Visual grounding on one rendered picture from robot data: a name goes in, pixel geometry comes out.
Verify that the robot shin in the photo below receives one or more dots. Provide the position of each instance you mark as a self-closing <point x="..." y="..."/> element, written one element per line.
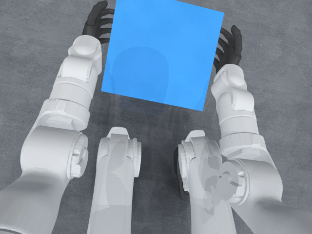
<point x="214" y="145"/>
<point x="105" y="141"/>

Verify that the robot right shin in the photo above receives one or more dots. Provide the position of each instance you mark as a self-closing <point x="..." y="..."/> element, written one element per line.
<point x="214" y="145"/>

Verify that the robot left hand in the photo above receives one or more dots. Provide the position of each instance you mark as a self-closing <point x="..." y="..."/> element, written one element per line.
<point x="94" y="21"/>

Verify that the robot left shin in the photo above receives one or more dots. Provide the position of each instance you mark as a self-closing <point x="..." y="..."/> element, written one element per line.
<point x="105" y="141"/>

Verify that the robot right hand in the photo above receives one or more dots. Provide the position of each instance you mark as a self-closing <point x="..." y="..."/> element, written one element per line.
<point x="232" y="49"/>

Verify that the left robot upper arm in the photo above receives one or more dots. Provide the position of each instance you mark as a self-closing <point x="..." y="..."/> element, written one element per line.
<point x="51" y="158"/>

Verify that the carton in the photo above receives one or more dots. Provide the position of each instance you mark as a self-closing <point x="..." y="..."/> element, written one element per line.
<point x="162" y="51"/>

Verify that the left robot forearm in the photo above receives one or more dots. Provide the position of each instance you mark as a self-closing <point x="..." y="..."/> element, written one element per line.
<point x="73" y="90"/>

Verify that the right robot upper arm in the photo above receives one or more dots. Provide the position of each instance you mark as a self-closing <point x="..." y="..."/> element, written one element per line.
<point x="254" y="190"/>

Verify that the right robot forearm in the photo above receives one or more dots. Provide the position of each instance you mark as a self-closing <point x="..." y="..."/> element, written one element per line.
<point x="235" y="107"/>

